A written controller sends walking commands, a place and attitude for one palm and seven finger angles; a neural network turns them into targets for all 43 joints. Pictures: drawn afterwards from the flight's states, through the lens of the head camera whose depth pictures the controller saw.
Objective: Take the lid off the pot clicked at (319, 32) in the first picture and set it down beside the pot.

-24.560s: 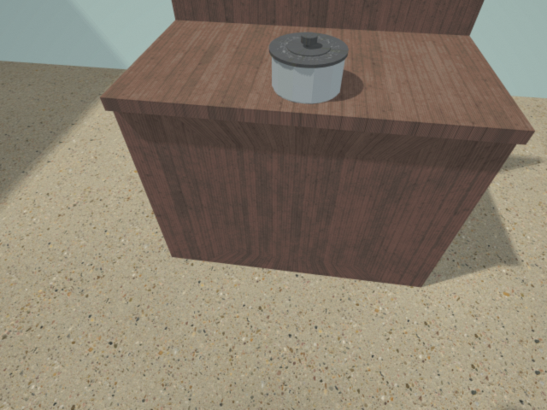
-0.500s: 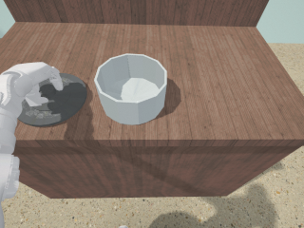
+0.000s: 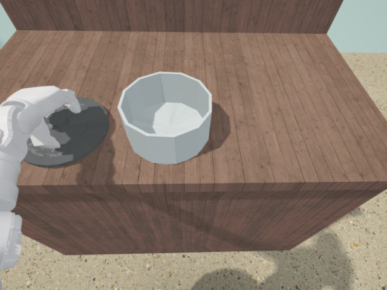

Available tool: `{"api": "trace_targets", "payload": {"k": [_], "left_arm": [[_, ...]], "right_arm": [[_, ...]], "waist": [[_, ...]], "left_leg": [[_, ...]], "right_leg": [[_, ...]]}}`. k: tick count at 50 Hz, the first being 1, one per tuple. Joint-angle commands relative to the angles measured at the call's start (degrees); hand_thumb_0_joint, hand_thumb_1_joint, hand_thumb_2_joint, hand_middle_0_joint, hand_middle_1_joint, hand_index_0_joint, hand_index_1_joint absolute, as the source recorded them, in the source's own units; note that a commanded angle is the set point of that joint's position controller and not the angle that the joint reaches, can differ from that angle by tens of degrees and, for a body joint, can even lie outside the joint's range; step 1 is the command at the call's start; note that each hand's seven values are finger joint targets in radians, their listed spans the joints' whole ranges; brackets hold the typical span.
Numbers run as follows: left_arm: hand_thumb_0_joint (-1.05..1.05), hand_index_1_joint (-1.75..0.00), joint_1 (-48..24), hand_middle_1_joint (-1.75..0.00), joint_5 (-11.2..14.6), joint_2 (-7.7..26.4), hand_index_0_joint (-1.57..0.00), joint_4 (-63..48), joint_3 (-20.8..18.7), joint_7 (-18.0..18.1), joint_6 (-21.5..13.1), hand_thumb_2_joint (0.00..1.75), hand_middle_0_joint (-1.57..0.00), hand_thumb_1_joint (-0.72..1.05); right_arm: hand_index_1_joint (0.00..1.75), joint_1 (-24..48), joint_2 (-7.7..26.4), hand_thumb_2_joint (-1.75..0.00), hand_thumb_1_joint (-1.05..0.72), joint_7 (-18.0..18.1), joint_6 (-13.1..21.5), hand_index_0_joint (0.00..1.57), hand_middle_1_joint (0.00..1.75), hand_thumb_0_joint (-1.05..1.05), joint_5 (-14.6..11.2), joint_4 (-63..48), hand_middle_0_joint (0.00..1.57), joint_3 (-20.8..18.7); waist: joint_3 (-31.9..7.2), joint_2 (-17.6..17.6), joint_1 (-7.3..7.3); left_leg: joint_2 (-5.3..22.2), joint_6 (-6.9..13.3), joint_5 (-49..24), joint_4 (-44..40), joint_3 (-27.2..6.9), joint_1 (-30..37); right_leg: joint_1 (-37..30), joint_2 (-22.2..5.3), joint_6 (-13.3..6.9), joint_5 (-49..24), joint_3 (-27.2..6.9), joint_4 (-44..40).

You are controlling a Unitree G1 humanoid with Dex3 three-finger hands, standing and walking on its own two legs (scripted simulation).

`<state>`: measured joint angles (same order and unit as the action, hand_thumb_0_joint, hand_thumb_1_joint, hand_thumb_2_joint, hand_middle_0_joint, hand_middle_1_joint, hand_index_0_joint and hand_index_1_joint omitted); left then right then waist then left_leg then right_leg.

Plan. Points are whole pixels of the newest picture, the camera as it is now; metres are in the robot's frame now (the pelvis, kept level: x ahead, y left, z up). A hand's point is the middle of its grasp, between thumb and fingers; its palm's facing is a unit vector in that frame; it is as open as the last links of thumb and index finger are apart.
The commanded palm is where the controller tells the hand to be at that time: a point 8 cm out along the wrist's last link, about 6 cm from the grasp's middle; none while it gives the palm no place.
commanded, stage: open the fingers wide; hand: left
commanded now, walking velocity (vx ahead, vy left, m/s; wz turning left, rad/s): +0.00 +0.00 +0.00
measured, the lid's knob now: (58, 120) +0.46 +0.30 +0.08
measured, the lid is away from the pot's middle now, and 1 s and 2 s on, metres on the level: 0.24 0.24 0.24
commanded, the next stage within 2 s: raise the empty hand in 0.02 s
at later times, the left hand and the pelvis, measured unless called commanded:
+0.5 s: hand (43, 116) +0.43 +0.30 +0.12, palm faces -0.35 -0.07 -0.94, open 11.0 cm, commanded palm +0.43 +0.30 +0.20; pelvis +0.00 +0.00 +0.00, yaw +1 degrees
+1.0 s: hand (29, 91) +0.44 +0.30 +0.17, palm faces -0.27 -0.07 -0.96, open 11.0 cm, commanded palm +0.43 +0.30 +0.25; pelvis +0.01 +0.01 +0.01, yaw +1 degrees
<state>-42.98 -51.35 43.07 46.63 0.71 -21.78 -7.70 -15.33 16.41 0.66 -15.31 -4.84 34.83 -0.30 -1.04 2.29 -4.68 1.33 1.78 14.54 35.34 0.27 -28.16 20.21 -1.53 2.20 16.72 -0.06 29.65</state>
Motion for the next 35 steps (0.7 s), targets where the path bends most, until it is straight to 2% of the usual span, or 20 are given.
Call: {"api": "trace_targets", "payload": {"k": [1,4,6,8,10,12,13,14,15,17,19,23,24,26,27,30,31,32,33,35], "left_arm": [[0.0,-0.66,-22.5,-0.66,0.82,14.94,-0.45,-10.05,-4.31,2.06,0.36,0.86,-0.45,-0.12],[0.0,-0.65,-22.93,-0.65,0.66,15.83,-0.46,-11.74,-5.17,2.27,0.41,0.87,-0.46,-0.12],[0.0,-0.64,-21.26,-0.64,0.99,15.53,-0.46,-9.91,-5.19,2.23,0.69,0.87,-0.46,-0.12],[0.0,-0.64,-25.13,-0.64,0.84,16.92,-0.46,-14.64,-5.63,2.41,0.68,0.87,-0.46,-0.12],[0.0,-0.64,-25.0,-0.64,0.64,17.45,-0.46,-14.15,-6.05,2.64,1.0,0.87,-0.46,-0.12],[0.0,-0.64,-26.59,-0.64,0.91,19.62,-0.46,-17.32,-7.66,2.73,1.02,0.87,-0.46,-0.12],[0.0,-0.64,-25.96,-0.64,0.79,18.77,-0.46,-17.39,-7.11,2.67,1.33,0.87,-0.46,-0.12],[0.0,-0.64,-24.28,-0.64,0.94,16.5,-0.46,-14.85,-5.55,2.44,1.88,0.87,-0.46,-0.12],[0.0,-0.64,-23.62,-0.64,1.08,17.22,-0.46,-13.2,-6.19,2.26,2.36,0.87,-0.46,-0.12],[0.0,-0.64,-25.19,-0.64,1.07,17.84,-0.46,-13.03,-5.77,1.81,2.75,0.87,-0.46,-0.12],[0.0,-0.64,-26.1,-0.64,0.69,15.91,-0.46,-11.99,-3.79,1.2,3.46,0.87,-0.46,-0.12],[0.0,-0.64,-31.46,-0.64,0.81,18.36,-0.46,-19.11,-4.89,0.55,3.31,0.87,-0.46,-0.12],[0.0,-0.64,-27.22,-0.64,0.75,18.2,-0.46,-14.59,-5.59,0.48,3.56,0.87,-0.46,-0.12],[0.0,-0.64,-25.63,-0.64,1.17,18.55,-0.46,-10.17,-5.99,-0.22,4.09,0.87,-0.46,-0.12],[0.0,-0.64,-27.59,-0.64,1.21,19.55,-0.46,-11.05,-5.86,-0.47,4.04,0.87,-0.46,-0.12],[0.0,-0.64,-30.36,-0.64,0.59,19.28,-0.46,-17.74,-5.49,-0.72,4.21,0.87,-0.46,-0.12],[0.0,-0.64,-29.28,-0.64,0.76,17.98,-0.46,-17.74,-4.83,-1.0,4.49,0.87,-0.46,-0.12],[0.0,-0.64,-29.19,-0.64,1.18,19.02,-0.46,-18.28,-5.55,-1.18,4.57,0.87,-0.46,-0.12],[0.0,-0.64,-27.53,-0.64,1.14,18.73,-0.46,-14.59,-5.8,-1.53,5.14,0.87,-0.46,-0.12],[0.0,-0.64,-29.16,-0.64,1.34,18.45,-0.46,-15.16,-5.16,-2.16,5.73,0.87,-0.46,-0.12]], "right_arm": [[0.3,0.28,9.26,-0.9,-0.9,0.51,1.26,0.2,0.3,0.0,0.0,-5.8,0.2,-3.36],[0.3,0.06,9.18,-0.9,-0.9,0.54,1.56,0.2,0.3,0.0,0.17,-6.16,0.2,-3.51],[0.3,0.36,9.22,-0.9,-0.9,0.56,1.55,0.2,0.3,0.0,0.0,-5.93,0.2,-3.24],[0.3,0.8,9.21,-0.9,-0.9,0.58,1.55,0.2,0.3,0.0,0.31,-6.29,0.2,-3.49],[0.3,0.83,8.98,-0.9,-0.9,0.88,1.84,0.2,0.3,0.0,0.11,-6.31,0.2,-3.18],[0.3,1.19,9.29,-0.9,-0.9,0.95,2.26,0.2,0.3,0.0,0.35,-6.6,0.2,-3.31],[0.3,1.43,9.07,-0.9,-0.9,0.94,2.3,0.2,0.3,0.0,0.3,-6.7,0.2,-3.23],[0.3,1.41,8.74,-0.9,-0.9,0.94,2.46,0.2,0.3,0.0,0.22,-6.56,0.2,-3.09],[0.3,1.21,9.01,-0.9,-0.9,0.93,2.47,0.2,0.3,0.0,0.1,-6.09,0.2,-3.03],[0.3,1.53,9.44,-0.9,-0.9,0.87,2.57,0.2,0.3,0.0,0.06,-6.35,0.2,-2.92],[0.3,1.54,9.14,-0.9,-0.9,0.9,2.51,0.2,0.3,0.0,-0.09,-6.33,0.2,-2.81],[0.3,1.49,9.19,-0.9,-0.9,1.17,2.89,0.2,0.3,0.0,0.16,-6.87,0.2,-3.21],[0.3,0.9,9.07,-0.9,-0.9,1.33,3.06,0.2,0.3,0.0,0.14,-6.59,0.2,-3.02],[0.3,0.8,9.4,-0.9,-0.9,1.28,3.0,0.2,0.3,0.0,-0.12,-6.06,0.2,-2.75],[0.3,0.95,9.86,-0.9,-0.9,1.13,2.93,0.2,0.3,0.0,-0.15,-6.04,0.2,-2.77],[0.3,1.56,9.35,-0.9,-0.9,0.86,2.92,0.2,0.3,0.0,-0.1,-7.16,0.2,-2.97],[0.3,1.34,9.15,-0.9,-0.9,0.86,3.11,0.2,0.3,0.0,0.06,-7.39,0.2,-3.06],[0.3,1.16,9.48,-0.9,-0.9,0.83,3.18,0.2,0.3,0.0,0.12,-7.3,0.2,-3.17],[0.3,0.88,9.44,-0.9,-0.9,0.85,3.08,0.2,0.3,0.0,0.01,-6.82,0.2,-3.03],[0.3,0.98,9.55,-0.9,-0.9,0.79,3.06,0.2,0.3,0.0,-0.16,-6.95,0.2,-3.02]], "waist": [[-19.2,2.44,-0.71],[-20.76,3.21,-0.31],[-19.1,2.06,-0.32],[-21.82,3.47,-0.34],[-20.94,4.54,-0.36],[-22.53,4.62,0.0],[-23.12,5.86,-0.07],[-20.83,5.31,-0.28],[-19.55,3.81,-0.16],[-19.24,3.22,-0.05],[-18.32,2.49,-0.43],[-23.29,5.82,-0.56],[-21.85,4.98,-0.34],[-18.4,1.95,-0.21],[-18.44,2.16,-0.24],[-21.84,5.76,0.02],[-22.19,5.99,-0.09],[-22.27,5.24,-0.29],[-20.14,3.46,-0.46],[-19.86,3.03,-0.25]], "left_leg": [[-2.93,3.38,-13.45,-3.14,0.32,19.73],[-3.03,3.44,-14.06,-3.25,-0.12,21.0],[-2.98,3.32,-13.69,-3.43,0.02,19.81],[-2.94,3.56,-14.11,-3.69,-0.2,21.94],[-2.96,3.4,-14.43,-3.97,-0.44,22.03],[-2.86,3.57,-16.89,-3.88,-0.62,23.29],[-2.87,3.42,-17.08,-4.14,-0.82,24.01],[-3.05,3.39,-16.03,-4.13,-0.52,22.89],[-2.91,3.34,-14.25,-4.6,-0.42,21.7],[-3.03,3.28,-13.83,-5.15,-0.39,20.69],[-3.23,3.3,-11.96,-5.39,-0.41,20.45],[-3.13,3.44,-14.82,-5.34,-0.81,25.21],[-3.31,3.38,-15.61,-5.1,-0.69,24.06],[-3.38,3.3,-13.1,-5.78,-0.21,20.56],[-3.27,3.16,-13.13,-6.17,-0.12,20.05],[-3.25,3.07,-16.75,-6.05,-0.78,23.73],[-3.29,3.14,-17.93,-5.84,-0.99,24.55],[-3.16,3.17,-19.36,-5.6,-0.97,24.55],[-3.32,3.31,-17.79,-5.84,-0.49,23.09],[-3.5,3.25,-15.86,-6.54,-0.52,22.31]], "right_leg": [[2.51,5.48,-4.97,-13.59,3.94,-3.84],[1.79,5.49,-5.13,-13.81,4.05,-3.69],[1.86,5.44,-5.09,-13.76,4.04,-3.92],[0.94,5.28,-5.05,-14.15,3.78,-4.18],[1.09,5.37,-5.21,-13.97,3.95,-4.25],[-0.51,5.03,-5.38,-15.88,3.74,-4.48],[-0.37,5.18,-5.2,-15.45,3.83,-4.46],[0.34,5.26,-5.15,-14.89,4.03,-4.81],[0.17,5.21,-5.06,-14.21,4.03,-5.15],[-0.86,4.89,-5.3,-14.45,3.85,-5.33],[-0.33,5.24,-5.07,-13.5,4.02,-5.67],[-1.49,5.28,-5.18,-15.14,3.77,-6.0],[-1.33,5.43,-5.22,-15.36,4.0,-5.86],[-1.81,5.26,-4.97,-14.86,4.03,-6.42],[-2.66,4.88,-5.17,-15.35,3.89,-6.49],[-3.32,5.25,-5.27,-16.97,3.98,-6.36],[-2.9,5.37,-5.21,-17.08,4.03,-6.56],[-3.37,5.14,-5.24,-17.99,3.83,-6.77],[-2.81,5.47,-4.93,-17.37,4.11,-7.09],[-3.62,5.32,-4.94,-17.12,4.14,-7.34]]}}
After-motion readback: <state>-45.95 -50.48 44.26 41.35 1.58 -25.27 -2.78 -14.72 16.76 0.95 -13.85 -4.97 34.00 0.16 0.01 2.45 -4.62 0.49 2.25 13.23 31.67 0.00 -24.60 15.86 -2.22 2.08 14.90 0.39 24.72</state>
